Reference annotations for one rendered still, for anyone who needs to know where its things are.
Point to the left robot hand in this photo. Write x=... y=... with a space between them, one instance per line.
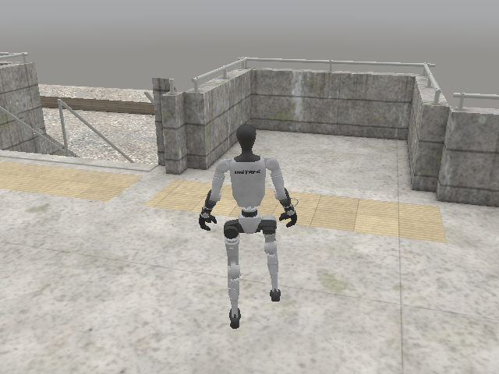
x=208 y=220

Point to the robot left thigh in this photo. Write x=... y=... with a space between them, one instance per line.
x=231 y=233

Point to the robot right upper arm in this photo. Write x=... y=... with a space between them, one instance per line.
x=276 y=176

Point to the right robot hand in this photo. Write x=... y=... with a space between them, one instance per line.
x=286 y=216

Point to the robot left upper arm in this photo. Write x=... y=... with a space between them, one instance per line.
x=218 y=179

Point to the robot left forearm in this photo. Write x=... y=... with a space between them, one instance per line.
x=207 y=207

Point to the robot right forearm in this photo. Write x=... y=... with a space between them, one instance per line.
x=287 y=204

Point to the left robot foot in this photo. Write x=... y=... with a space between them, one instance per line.
x=234 y=321

